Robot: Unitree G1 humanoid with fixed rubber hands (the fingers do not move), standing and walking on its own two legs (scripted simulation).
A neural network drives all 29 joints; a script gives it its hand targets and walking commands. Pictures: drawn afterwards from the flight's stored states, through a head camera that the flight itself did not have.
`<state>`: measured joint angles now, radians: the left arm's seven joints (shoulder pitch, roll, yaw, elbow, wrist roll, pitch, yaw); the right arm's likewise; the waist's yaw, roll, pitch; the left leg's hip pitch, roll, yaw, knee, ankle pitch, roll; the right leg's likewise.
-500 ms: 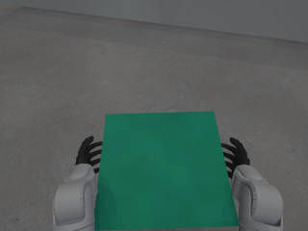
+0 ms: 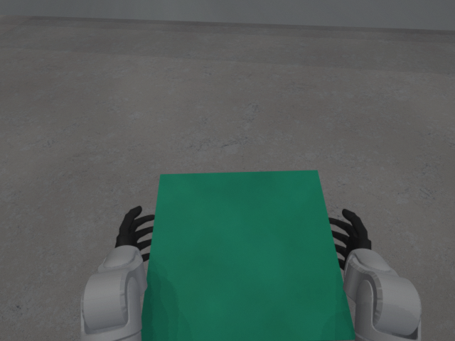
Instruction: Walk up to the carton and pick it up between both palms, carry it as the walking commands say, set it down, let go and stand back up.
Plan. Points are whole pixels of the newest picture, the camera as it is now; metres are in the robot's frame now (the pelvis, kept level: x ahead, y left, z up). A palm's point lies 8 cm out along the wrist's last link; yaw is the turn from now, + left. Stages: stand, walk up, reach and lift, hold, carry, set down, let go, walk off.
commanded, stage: carry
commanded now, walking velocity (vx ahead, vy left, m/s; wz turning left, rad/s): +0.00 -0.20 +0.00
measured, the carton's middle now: (240, 262) +0.29 -0.01 -0.02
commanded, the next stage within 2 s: none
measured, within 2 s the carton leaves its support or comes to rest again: neither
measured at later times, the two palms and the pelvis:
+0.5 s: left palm (188, 315) +0.17 +0.06 +0.08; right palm (453, 300) +0.18 -0.29 +0.07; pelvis -0.08 -0.11 +0.00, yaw +1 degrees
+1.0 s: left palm out of the picture +0.11 +0.06 +0.09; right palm out of the picture +0.11 -0.29 +0.08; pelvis -0.15 -0.11 +0.00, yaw -1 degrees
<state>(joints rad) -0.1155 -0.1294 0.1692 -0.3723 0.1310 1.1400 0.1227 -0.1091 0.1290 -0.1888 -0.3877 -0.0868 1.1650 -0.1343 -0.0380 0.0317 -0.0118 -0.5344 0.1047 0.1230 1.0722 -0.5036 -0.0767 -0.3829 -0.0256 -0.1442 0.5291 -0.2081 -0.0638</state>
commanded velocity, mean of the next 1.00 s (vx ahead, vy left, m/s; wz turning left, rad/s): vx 0.00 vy -0.03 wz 0.00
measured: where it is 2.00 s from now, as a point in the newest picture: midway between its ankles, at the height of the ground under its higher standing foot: outside the picture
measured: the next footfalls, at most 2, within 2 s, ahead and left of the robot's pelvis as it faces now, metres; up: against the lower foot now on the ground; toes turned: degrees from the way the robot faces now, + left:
left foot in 0.16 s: -0.04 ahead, +0.02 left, +0.00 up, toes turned -1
right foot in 0.40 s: +0.00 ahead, -0.22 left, +0.00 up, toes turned +8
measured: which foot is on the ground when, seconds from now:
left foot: up 0.00-0.14, down 0.16-1.00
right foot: down 0.00-0.16, up 0.18-0.38, down 0.40-1.00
